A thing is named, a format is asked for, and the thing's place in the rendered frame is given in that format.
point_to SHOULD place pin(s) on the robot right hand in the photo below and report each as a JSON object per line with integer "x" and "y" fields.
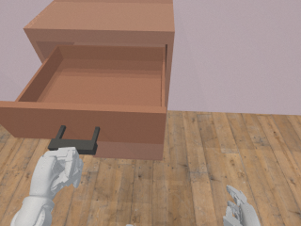
{"x": 244, "y": 215}

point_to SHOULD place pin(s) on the robot left hand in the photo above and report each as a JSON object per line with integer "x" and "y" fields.
{"x": 65, "y": 163}

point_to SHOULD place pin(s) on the robot left forearm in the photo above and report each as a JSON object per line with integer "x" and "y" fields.
{"x": 35, "y": 211}

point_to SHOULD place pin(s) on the handle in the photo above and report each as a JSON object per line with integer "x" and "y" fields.
{"x": 82, "y": 146}

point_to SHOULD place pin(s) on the cabinet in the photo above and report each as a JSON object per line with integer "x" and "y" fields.
{"x": 137, "y": 23}

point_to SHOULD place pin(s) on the drawer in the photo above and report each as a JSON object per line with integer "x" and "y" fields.
{"x": 120, "y": 89}

